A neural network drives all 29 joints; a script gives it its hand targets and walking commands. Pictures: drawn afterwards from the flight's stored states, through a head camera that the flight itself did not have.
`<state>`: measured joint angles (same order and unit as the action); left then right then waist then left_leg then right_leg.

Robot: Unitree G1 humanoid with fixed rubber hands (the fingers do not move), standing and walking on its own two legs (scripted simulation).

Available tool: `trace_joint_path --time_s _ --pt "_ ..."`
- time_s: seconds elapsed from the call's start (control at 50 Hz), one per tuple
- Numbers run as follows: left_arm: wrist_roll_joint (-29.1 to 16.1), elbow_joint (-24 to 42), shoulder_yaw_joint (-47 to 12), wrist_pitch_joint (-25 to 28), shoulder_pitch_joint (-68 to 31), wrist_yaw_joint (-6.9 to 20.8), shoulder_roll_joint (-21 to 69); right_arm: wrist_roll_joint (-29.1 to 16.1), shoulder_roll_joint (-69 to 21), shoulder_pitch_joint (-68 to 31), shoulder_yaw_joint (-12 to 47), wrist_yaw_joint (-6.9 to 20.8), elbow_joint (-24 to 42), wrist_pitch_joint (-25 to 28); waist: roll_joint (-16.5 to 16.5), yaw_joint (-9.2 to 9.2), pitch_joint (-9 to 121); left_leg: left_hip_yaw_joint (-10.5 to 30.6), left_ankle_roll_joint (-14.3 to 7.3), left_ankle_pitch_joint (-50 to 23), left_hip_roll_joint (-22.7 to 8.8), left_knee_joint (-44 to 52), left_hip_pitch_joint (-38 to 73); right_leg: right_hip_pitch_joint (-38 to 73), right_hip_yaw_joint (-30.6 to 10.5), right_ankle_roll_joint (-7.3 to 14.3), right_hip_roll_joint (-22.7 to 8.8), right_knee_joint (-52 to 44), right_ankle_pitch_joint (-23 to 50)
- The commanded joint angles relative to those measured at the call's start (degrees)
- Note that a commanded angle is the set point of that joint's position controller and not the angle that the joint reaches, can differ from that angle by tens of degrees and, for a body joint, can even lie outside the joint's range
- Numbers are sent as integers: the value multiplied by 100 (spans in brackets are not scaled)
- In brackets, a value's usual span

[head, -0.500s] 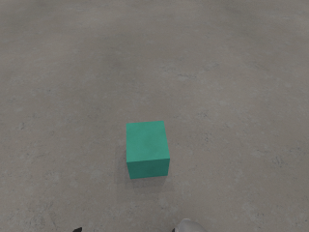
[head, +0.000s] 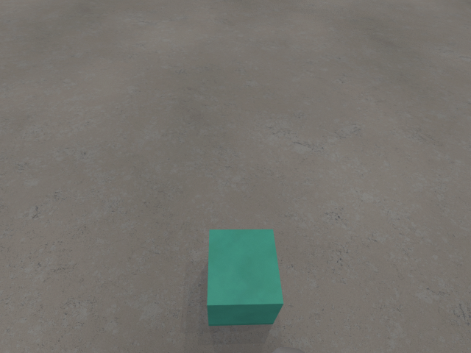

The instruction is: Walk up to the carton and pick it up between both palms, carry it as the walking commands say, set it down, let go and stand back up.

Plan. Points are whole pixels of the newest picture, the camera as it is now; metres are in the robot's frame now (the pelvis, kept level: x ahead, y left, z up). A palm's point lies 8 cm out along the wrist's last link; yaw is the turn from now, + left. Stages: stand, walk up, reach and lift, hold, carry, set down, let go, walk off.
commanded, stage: walk up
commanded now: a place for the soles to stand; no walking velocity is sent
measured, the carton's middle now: (241, 277) +0.51 -0.05 -0.63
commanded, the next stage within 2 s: none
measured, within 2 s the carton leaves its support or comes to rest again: neither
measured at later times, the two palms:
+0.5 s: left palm (115, 320) +0.22 +0.23 -0.11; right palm (376, 347) +0.16 -0.26 -0.12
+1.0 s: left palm out of the picture +0.08 +0.24 -0.12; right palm out of the picture +0.08 -0.27 -0.13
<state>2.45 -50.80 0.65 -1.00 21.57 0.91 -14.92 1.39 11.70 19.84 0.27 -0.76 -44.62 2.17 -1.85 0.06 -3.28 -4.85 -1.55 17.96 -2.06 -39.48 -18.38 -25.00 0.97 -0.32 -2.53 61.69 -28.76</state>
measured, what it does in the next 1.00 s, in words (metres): steps on the spot: right foot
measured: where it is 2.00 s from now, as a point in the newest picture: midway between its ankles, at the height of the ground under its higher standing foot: outside the picture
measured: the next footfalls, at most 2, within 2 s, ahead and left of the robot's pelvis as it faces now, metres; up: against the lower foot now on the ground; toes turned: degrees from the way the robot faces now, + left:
right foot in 0.14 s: +0.16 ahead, -0.14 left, +0.00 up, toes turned +7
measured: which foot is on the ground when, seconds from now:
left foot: down 0.00-1.00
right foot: up 0.00-0.12, down 0.14-1.00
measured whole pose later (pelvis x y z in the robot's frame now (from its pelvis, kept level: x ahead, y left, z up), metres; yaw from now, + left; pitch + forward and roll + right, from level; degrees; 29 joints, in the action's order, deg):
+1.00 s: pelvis +0.05 -0.02 +0.01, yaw -2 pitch -1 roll +1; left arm 0.3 -59.1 -2.4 -1.1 13.7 0.4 -14.7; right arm -0.1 14.8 14.3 2.6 -0.1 -56.8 -0.6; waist 0.1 -1.0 -3.7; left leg -6.1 0.4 19.0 -2.0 -30.8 -10.2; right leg -20.5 1.1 0.0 -2.1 30.3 -8.4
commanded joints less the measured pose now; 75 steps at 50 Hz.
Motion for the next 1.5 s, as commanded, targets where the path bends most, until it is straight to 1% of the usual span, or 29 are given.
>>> trace_joint_path --time_s 0.0,0.02,0.04,0.06,0.08,0.1,0.12,0.14,0.16,0.18,0.2,0.22,0.26,0.28,0.3,0.38,0.42,0.6,0.74,0.82,0.86,0.9,1.12,1.16,1.28,1.3,1.36,1.4,1.48 --pt "-39 415 46 226 -73 -32 -161 30 823 147 -164 -76 125 187 989 26 84 1324 -946 -2362 -1497 1836 552 -268 -133 -52 -217 -1019 617" --pt "-76 395 -7 231 -82 -48 5 44 800 -25 -125 -66 87 186 1050 -67 143 864 -901 -3339 -1273 1458 372 210 -6 -14 -138 -1540 897" --pt "-108 339 -43 238 -75 -63 88 18 865 -64 -118 -46 15 153 1080 -93 226 587 -832 -4037 -1099 1107 397 413 137 53 -25 -1919 1325" --pt "-97 297 -43 247 -69 -86 68 -36 948 -82 -121 -28 -48 104 974 -141 293 407 -730 -4397 -1006 782 360 687 341 139 129 -2283 1927" --pt "-92 281 -50 276 -84 -104 20 -88 1088 -121 -150 -9 -71 53 800 -181 392 348 -590 -4342 -932 513 262 1073 423 242 194 -2781 2778" --pt "-82 309 -16 309 -147 -121 -190 -135 1075 -171 -136 11 -59 11 578 -195 598 304 -406 -3744 -750 269 123 1463 200 376 29 -2905 3828" --pt "-66 307 54 320 -231 -135 -507 -171 925 -115 -93 16 -30 -26 100 -106 893 177 -225 -2869 -536 -23 -31 1863 -119 562 -402 -2659 5356" --pt "-113 357 78 316 -308 -146 -698 -174 697 -4 -12 10 -40 -74 -309 -70 1167 118 -35 -1337 -226 -346 -30 1831 -771 915 -1014 -2887 5803" --pt "-160 358 75 223 -442 -168 -792 -207 481 362 45 -10 -143 -166 -536 44 1293 293 73 -231 -87 -398 314 1461 -1200 1392 -1454 -3002 5515" --pt "-196 365 67 130 -753 -185 -833 -191 511 438 66 -44 -238 -211 -514 101 1126 381 113 -293 -165 -107 455 1215 -1208 1390 -1388 -2999 4836" --pt "-188 395 23 71 -1048 -182 -745 -124 625 378 52 -58 -282 -190 -373 143 917 464 105 -749 -276 424 461 1168 -919 1042 -1074 -2876 4597" --pt "-187 384 -22 40 -1167 -168 -608 -92 857 190 11 -62 -295 -161 -118 54 764 577 90 -1462 -422 711 457 1156 -554 723 -762 -2671 4575" --pt "-201 306 -58 38 -1221 -159 -539 -103 1105 -123 -66 -51 -254 -137 18 -23 654 619 -33 -2482 -544 782 349 1226 -276 450 -552 -2403 4722" --pt "-205 257 -65 43 -1214 -155 -577 -118 1129 -213 -76 -53 -230 -135 21 -40 705 595 -82 -2730 -562 693 425 1272 -262 448 -544 -2354 4806" --pt "-210 190 -62 37 -1262 -144 -617 -132 1059 -252 -50 -46 -248 -134 -15 -45 751 544 -105 -2568 -544 652 434 1298 -279 484 -542 -2424 4579" --pt "-214 120 -66 28 -1461 -148 -668 -132 974 -347 -43 -49 -305 -145 153 6 947 447 -59 -2542 -492 600 677 1396 -294 526 -572 -2446 4806" --pt "-217 103 -80 13 -1567 -139 -632 -129 993 -479 -45 -49 -317 -160 197 7 919 441 -79 -2284 -516 672 645 1329 -242 503 -538 -2508 4531" --pt "-178 -71 -115 10 -1541 -75 -704 -141 1075 -865 -30 13 -429 -206 313 -38 381 622 -215 -252 -621 1452 156 1137 -364 375 -423 -3051 2701" --pt "-193 -281 -132 73 -1309 -77 -843 -147 1080 -736 27 42 -659 -180 91 -33 111 578 -213 480 -508 1680 264 815 -712 377 -436 -3698 1466" --pt "-207 -364 -126 98 -1148 -85 -893 -151 1092 -646 43 38 -782 -158 118 -38 117 592 -214 529 -508 1753 313 793 -765 375 -405 -3810 1310" --pt "-216 -409 -123 110 -1052 -86 -891 -147 1067 -610 61 37 -819 -151 51 -44 191 590 -210 529 -520 1757 357 830 -763 378 -396 -3804 1349" --pt "-225 -447 -140 118 -990 -94 -844 -145 1102 -588 52 30 -855 -150 119 -47 217 565 -201 447 -518 1729 389 818 -815 386 -414 -3834 1400" --pt "-238 -479 -111 110 -835 -124 -869 -146 1087 -402 97 -4 -1020 -157 28 -78 128 532 -173 480 -526 1711 312 699 -928 419 -399 -3856 1381" --pt "-232 -469 -105 111 -850 -124 -894 -141 1085 -378 105 -3 -1045 -151 99 -74 182 520 -172 464 -529 1712 342 716 -938 417 -391 -3824 1428" --pt "-243 -452 -106 122 -895 -133 -865 -146 1136 -437 105 -5 -1055 -168 138 -93 133 509 -178 335 -595 1770 284 775 -826 392 -291 -3607 1866" --pt "-224 -434 -44 95 -990 -137 -943 -135 1145 -486 48 -9 -976 -154 61 -37 104 677 -213 -32 -648 1754 190 811 -734 384 -280 -3446 2180" --pt "-218 -388 -47 104 -933 -142 -847 -129 1250 -599 -18 -19 -918 -158 249 -78 358 614 -230 -585 -671 1562 386 898 -653 416 -283 -3226 2832" --pt "-219 -348 -19 88 -1016 -146 -883 -106 1230 -562 -35 -20 -889 -172 207 -31 426 596 -200 -561 -663 1484 317 961 -604 425 -316 -3155 2945" --pt "-207 -310 -4 42 -1066 -147 -947 -102 1156 -564 -29 -19 -840 -224 123 -34 371 521 -157 -163 -537 1356 284 821 -783 492 -419 -3380 2509"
